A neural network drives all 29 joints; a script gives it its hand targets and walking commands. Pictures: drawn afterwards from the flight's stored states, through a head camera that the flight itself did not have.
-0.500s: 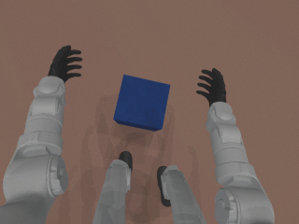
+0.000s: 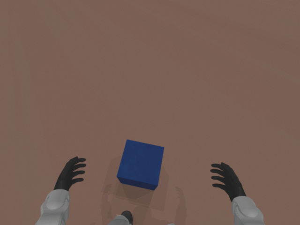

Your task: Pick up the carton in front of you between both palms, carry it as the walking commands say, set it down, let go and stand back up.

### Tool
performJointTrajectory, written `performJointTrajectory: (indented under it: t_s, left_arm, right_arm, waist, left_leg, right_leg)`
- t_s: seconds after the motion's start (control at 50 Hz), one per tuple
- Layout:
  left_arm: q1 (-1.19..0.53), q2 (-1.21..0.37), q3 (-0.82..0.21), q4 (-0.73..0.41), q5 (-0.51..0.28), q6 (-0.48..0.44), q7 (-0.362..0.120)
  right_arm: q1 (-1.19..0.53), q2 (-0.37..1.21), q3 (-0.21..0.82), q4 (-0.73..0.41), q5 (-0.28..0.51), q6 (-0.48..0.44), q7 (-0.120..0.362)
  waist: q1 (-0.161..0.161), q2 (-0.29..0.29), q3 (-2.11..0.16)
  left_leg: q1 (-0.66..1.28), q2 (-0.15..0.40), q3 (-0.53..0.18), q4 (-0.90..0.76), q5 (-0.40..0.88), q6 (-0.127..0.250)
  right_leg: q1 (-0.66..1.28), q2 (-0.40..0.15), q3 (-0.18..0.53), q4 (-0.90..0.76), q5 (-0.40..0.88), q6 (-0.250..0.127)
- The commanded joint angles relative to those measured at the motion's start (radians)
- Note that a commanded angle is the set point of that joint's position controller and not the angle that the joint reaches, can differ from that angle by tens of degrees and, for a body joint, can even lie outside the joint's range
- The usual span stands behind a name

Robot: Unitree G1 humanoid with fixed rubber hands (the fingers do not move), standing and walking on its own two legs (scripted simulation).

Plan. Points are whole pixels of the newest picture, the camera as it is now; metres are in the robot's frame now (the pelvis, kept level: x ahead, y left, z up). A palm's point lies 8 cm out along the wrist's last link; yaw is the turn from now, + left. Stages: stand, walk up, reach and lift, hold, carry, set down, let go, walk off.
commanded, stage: let go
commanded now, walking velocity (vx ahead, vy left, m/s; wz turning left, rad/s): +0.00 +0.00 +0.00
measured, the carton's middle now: (141, 166) +0.40 +0.02 -0.63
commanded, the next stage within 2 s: stand in 0.66 s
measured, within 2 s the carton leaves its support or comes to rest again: neither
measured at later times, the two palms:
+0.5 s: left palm out of the picture +0.15 +0.22 -0.05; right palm (250, 209) +0.17 -0.24 -0.04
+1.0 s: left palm out of the picture +0.14 +0.30 -0.06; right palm (264, 217) +0.15 -0.29 -0.07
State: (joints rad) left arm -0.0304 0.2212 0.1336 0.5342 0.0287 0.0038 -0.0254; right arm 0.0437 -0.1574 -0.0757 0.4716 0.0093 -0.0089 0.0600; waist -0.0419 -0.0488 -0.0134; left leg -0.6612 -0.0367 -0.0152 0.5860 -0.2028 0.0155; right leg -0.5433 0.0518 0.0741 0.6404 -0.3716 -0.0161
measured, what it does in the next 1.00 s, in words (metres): stands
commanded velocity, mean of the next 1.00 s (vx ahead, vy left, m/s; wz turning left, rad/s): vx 0.00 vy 0.00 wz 0.00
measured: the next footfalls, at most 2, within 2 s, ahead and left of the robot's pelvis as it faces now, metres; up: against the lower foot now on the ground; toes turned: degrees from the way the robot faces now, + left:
none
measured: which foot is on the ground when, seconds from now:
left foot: down 0.00-1.00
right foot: down 0.00-1.00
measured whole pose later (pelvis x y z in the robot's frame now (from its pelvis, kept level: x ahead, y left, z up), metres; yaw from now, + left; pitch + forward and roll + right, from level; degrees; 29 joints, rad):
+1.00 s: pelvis +0.02 +0.00 +0.01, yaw -1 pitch -1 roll +0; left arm 0.26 0.35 0.06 0.65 0.04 0.01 0.02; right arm 0.16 -0.33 -0.04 0.78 -0.04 0.00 -0.01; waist 0.00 0.00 -0.02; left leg -0.26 -0.03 -0.01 0.54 -0.26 0.02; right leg -0.11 0.05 0.09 0.51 -0.38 -0.02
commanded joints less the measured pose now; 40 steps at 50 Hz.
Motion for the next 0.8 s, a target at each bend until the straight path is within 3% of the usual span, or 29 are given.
performJointTrajectory:
  t_s: [0.0,0.08,0.1,0.12,0.14,0.16,0.2,0.22,0.26,0.28,0.32,0.36,0.42,0.44,0.46,0.48,0.5,0.52,0.54,0.56,0.58,0.6,0.62,0.64,0.68,0.7,0.72,0.76,0.78]
  left_arm:
    - [0.119,0.068,0.013,-0.092,0.002,-0.023,0.007]
    - [0.212,0.060,-0.015,-0.138,-0.002,-0.019,0.001]
    - [0.223,0.072,-0.019,-0.139,-0.013,-0.011,-0.004]
    - [0.199,0.085,-0.026,-0.179,-0.006,-0.009,-0.005]
    - [0.216,0.103,-0.017,-0.170,-0.009,0.007,-0.012]
    - [0.258,0.072,-0.056,-0.148,-0.020,0.018,-0.019]
    - [0.243,0.097,-0.025,-0.189,-0.002,0.034,-0.025]
    - [0.231,0.089,-0.052,-0.209,-0.019,0.040,-0.028]
    - [0.271,0.103,-0.037,-0.202,-0.009,0.054,-0.031]
    - [0.237,0.088,-0.061,-0.227,-0.016,0.062,-0.034]
    - [0.245,0.098,-0.038,-0.213,-0.008,0.087,-0.037]
    - [0.227,0.106,-0.041,-0.232,-0.002,0.102,-0.041]
    - [0.237,0.107,-0.045,-0.216,-0.015,0.121,-0.040]
    - [0.204,0.078,-0.062,-0.256,-0.013,0.118,-0.044]
    - [0.214,0.108,-0.034,-0.247,0.005,0.122,-0.040]
    - [0.245,0.083,-0.055,-0.216,-0.003,0.128,-0.038]
    - [0.214,0.083,-0.050,-0.252,0.002,0.124,-0.035]
    - [0.265,0.097,-0.038,-0.214,-0.013,0.080,-0.018]
    - [0.279,0.077,-0.045,-0.197,-0.006,0.075,-0.009]
    - [0.240,0.074,-0.067,-0.229,-0.017,0.070,-0.007]
    - [0.234,0.078,-0.060,-0.224,-0.012,0.074,-0.003]
    - [0.234,0.093,-0.060,-0.212,0.002,0.083,0.004]
    - [0.244,0.069,-0.087,-0.211,-0.021,0.088,0.003]
    - [0.279,0.207,-0.029,-0.100,0.005,0.070,0.031]
    - [0.284,0.206,-0.035,-0.084,0.019,0.041,0.047]
    - [0.284,0.197,-0.038,-0.068,0.025,0.030,0.046]
    - [0.287,0.183,-0.043,-0.052,0.024,0.025,0.047]
    - [0.248,0.202,-0.035,-0.040,0.027,0.010,0.034]
    - [0.259,0.204,-0.036,-0.029,0.024,0.007,0.034]
  right_arm:
    - [0.125,-0.107,-0.003,-0.088,0.013,-0.018,0.000]
    - [0.149,-0.123,0.029,-0.106,0.029,-0.009,0.005]
    - [0.138,-0.143,0.013,-0.121,0.010,-0.004,0.006]
    - [0.163,-0.105,0.034,-0.107,0.016,0.007,0.006]
    - [0.129,-0.136,0.017,-0.135,0.011,0.009,0.004]
    - [0.131,-0.119,0.035,-0.138,0.014,0.016,0.002]
    - [0.118,-0.141,0.015,-0.138,0.007,0.031,-0.001]
    - [0.150,-0.107,0.041,-0.104,0.018,0.041,-0.001]
    - [0.145,-0.123,0.027,-0.109,0.006,0.054,-0.007]
    - [0.137,-0.122,0.033,-0.116,0.003,0.063,-0.007]
    - [0.147,-0.112,0.026,-0.071,-0.010,0.084,-0.010]
    - [0.149,-0.107,0.026,-0.092,-0.016,0.094,-0.013]
    - [0.110,-0.140,0.005,-0.113,-0.036,0.107,-0.015]
    - [0.115,-0.119,0.019,-0.111,-0.029,0.111,-0.014]
    - [0.099,-0.124,-0.003,-0.106,-0.034,0.108,-0.011]
    - [0.114,-0.113,0.004,-0.096,-0.035,0.112,-0.011]
    - [0.125,-0.093,0.026,-0.088,-0.030,0.110,-0.008]
    - [0.023,-0.136,0.028,-0.173,-0.044,0.156,-0.029]
    - [0.054,-0.126,0.033,-0.155,-0.045,0.175,-0.038]
    - [0.078,-0.123,0.037,-0.140,-0.042,0.185,-0.042]
    - [0.041,-0.123,0.040,-0.160,-0.040,0.193,-0.044]
    - [0.082,-0.123,0.046,-0.130,-0.044,0.204,-0.044]
    - [0.043,-0.125,0.036,-0.163,-0.046,0.206,-0.049]
    - [0.091,-0.263,-0.008,0.008,-0.050,0.121,-0.076]
    - [0.098,-0.281,-0.013,0.056,-0.062,0.047,-0.088]
    - [0.066,-0.267,-0.010,0.065,-0.063,0.034,-0.088]
    - [0.058,-0.257,-0.009,0.088,-0.060,0.024,-0.085]
    - [0.025,-0.247,-0.005,0.106,-0.056,0.015,-0.077]
    - [0.046,-0.257,-0.005,0.130,-0.056,0.015,-0.075]
  waist:
    - [0.005,0.039,-0.369]
    - [0.034,0.070,-0.207]
    - [0.040,0.015,-0.141]
    - [0.031,0.016,-0.107]
    - [0.050,0.014,-0.098]
    - [0.044,-0.022,-0.050]
    - [0.055,0.045,-0.063]
    - [0.043,-0.016,-0.021]
    - [0.048,0.012,0.003]
    - [0.033,-0.026,0.002]
    - [0.048,-0.021,0.074]
    - [0.029,-0.011,0.085]
    - [0.035,-0.048,0.084]
    - [0.028,-0.023,0.073]
    - [0.043,-0.009,0.083]
    - [0.031,0.006,0.086]
    - [0.045,0.017,0.110]
    - [0.064,-0.052,0.039]
    - [0.071,-0.017,0.031]
    - [0.042,-0.031,0.040]
    - [0.058,-0.018,0.032]
    - [0.056,0.017,0.077]
    - [0.051,0.008,0.060]
    - [0.020,0.162,-0.010]
    - [0.038,0.192,-0.009]
    - [0.053,0.125,-0.004]
    - [0.042,0.126,0.016]
    - [0.048,0.042,0.038]
    - [0.042,0.037,0.032]
  left_leg:
    - [0.746,0.036,-0.060,-0.017,0.445,0.008]
    - [0.745,0.030,-0.042,-0.088,0.434,-0.001]
    - [0.719,0.026,-0.031,-0.122,0.338,-0.002]
    - [0.721,0.017,-0.025,-0.131,0.293,-0.003]
    - [0.709,0.007,-0.009,-0.131,0.260,-0.016]
    - [0.741,0.000,-0.009,-0.134,0.244,-0.015]
    - [0.773,-0.002,-0.002,-0.135,0.255,-0.025]
    - [0.782,-0.005,0.000,-0.139,0.253,-0.016]
    - [0.816,-0.006,-0.002,-0.133,0.264,-0.019]
    - [0.832,-0.005,0.002,-0.134,0.231,-0.012]
    - [0.833,-0.007,0.003,-0.137,0.206,-0.023]
    - [0.865,-0.012,0.013,-0.133,0.185,-0.025]
    - [0.897,-0.004,0.009,-0.133,0.181,-0.021]
    - [0.895,-0.011,0.019,-0.132,0.162,-0.025]
    - [0.911,-0.006,0.008,-0.134,0.190,-0.027]
    - [0.911,-0.003,0.009,-0.135,0.188,-0.030]
    - [0.906,-0.010,0.015,-0.137,0.179,-0.030]
    - [0.914,0.012,-0.005,-0.113,0.243,-0.011]
    - [0.891,0.020,-0.013,-0.103,0.255,-0.013]
    - [0.912,0.025,-0.019,-0.100,0.251,-0.007]
    - [0.893,0.035,-0.029,-0.108,0.250,-0.004]
    - [0.856,0.028,-0.015,-0.115,0.192,-0.008]
    - [0.874,0.030,-0.020,-0.119,0.204,-0.004]
    - [0.656,0.096,-0.064,-0.116,0.049,-0.026]
    - [0.524,0.144,-0.167,-0.205,-0.112,0.014]
    - [0.503,0.144,-0.163,-0.183,-0.092,0.022]
    - [0.505,0.135,-0.157,-0.186,-0.168,0.017]
    - [0.468,0.116,-0.129,-0.151,-0.123,0.015]
    - [0.489,0.108,-0.116,-0.142,-0.107,0.011]
  right_leg:
    - [-0.034,-0.027,-0.016,-0.168,0.391,0.061]
    - [0.079,-0.037,0.002,-0.247,0.405,0.054]
    - [0.122,-0.037,-0.004,-0.269,0.374,0.050]
    - [0.112,-0.043,0.000,-0.279,0.367,0.044]
    - [0.157,-0.057,0.012,-0.299,0.343,0.043]
    - [0.122,-0.060,0.007,-0.312,0.328,0.042]
    - [0.144,-0.074,0.020,-0.325,0.320,0.032]
    - [0.134,-0.065,0.011,-0.334,0.321,0.036]
    - [0.111,-0.076,0.013,-0.336,0.311,0.029]
    - [0.124,-0.078,0.012,-0.344,0.291,0.034]
    - [0.080,-0.090,0.011,-0.356,0.229,0.024]
    - [0.064,-0.109,0.017,-0.371,0.218,0.015]
    - [0.059,-0.101,0.009,-0.377,0.176,0.008]
    - [0.082,-0.106,0.007,-0.381,0.182,0.007]
    - [0.059,-0.104,0.004,-0.374,0.165,-0.001]
    - [0.071,-0.100,0.007,-0.376,0.159,-0.005]
    - [0.067,-0.100,0.001,-0.387,0.147,-0.008]
    - [0.074,-0.075,-0.017,-0.345,0.118,0.009]
    - [0.098,-0.079,-0.007,-0.335,0.114,-0.001]
    - [0.071,-0.074,-0.008,-0.331,0.109,-0.001]
    - [0.071,-0.072,-0.013,-0.320,0.102,-0.003]
    - [0.069,-0.077,-0.006,-0.331,0.063,-0.002]
    - [0.057,-0.080,-0.004,-0.329,0.074,-0.004]
    - [0.161,-0.058,0.020,-0.244,0.134,0.031]
    - [0.262,-0.051,0.017,-0.167,0.076,0.027]
    - [0.258,-0.059,0.019,-0.190,0.082,0.027]
    - [0.227,-0.053,0.032,-0.194,0.045,0.018]
    - [0.214,-0.070,0.052,-0.236,0.050,0.009]
    - [0.209,-0.076,0.064,-0.246,0.039,0.005]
